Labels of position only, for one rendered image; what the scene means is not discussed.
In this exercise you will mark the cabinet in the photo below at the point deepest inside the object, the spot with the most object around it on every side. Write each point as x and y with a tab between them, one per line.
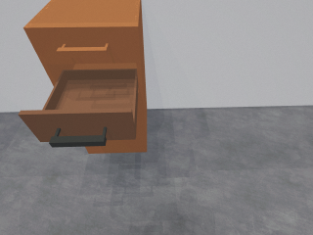
115	24

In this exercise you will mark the handle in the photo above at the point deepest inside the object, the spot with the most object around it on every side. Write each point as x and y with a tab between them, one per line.
57	141
82	52

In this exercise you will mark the drawer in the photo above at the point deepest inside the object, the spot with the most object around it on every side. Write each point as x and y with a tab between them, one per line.
83	102

